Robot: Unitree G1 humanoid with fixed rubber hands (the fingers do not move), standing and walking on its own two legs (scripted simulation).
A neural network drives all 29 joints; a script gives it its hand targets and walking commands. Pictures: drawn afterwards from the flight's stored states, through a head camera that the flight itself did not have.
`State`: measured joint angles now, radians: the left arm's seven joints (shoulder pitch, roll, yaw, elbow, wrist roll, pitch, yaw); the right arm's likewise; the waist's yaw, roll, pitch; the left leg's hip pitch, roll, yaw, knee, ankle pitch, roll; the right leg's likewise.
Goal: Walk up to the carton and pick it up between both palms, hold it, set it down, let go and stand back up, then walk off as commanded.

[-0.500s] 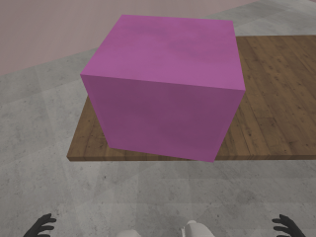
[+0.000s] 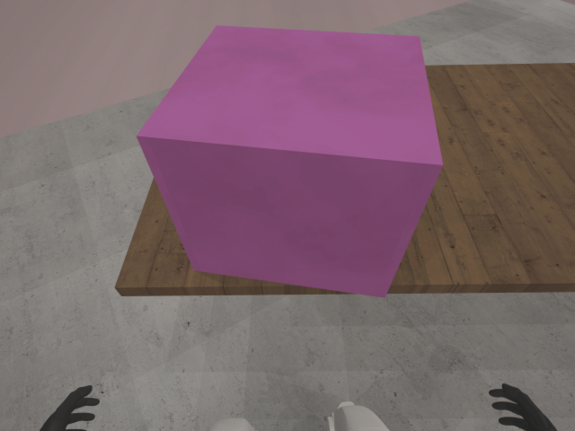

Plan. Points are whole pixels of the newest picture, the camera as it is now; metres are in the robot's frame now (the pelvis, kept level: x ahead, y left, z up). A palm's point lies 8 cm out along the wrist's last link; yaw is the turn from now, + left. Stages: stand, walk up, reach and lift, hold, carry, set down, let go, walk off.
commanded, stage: reach and lift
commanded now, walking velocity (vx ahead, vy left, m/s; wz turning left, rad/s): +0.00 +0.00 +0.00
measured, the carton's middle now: (299, 160) +0.49 +0.00 +0.11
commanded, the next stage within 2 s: none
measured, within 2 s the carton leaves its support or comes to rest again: neither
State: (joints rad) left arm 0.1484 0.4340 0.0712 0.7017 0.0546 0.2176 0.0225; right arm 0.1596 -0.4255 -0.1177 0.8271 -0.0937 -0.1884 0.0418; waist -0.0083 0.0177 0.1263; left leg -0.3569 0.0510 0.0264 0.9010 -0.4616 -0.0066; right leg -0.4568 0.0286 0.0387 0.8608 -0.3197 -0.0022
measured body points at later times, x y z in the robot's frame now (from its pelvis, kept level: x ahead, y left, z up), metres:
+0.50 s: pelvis +0.02 +0.02 +0.03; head +0.05 +0.04 +0.48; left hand +0.22 +0.32 -0.02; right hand +0.17 -0.30 -0.01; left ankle +0.02 +0.13 -0.69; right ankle +0.09 -0.12 -0.69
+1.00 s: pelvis +0.04 +0.03 +0.05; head +0.06 +0.06 +0.49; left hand +0.23 +0.30 +0.03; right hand +0.21 -0.26 +0.05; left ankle +0.02 +0.13 -0.69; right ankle +0.09 -0.12 -0.69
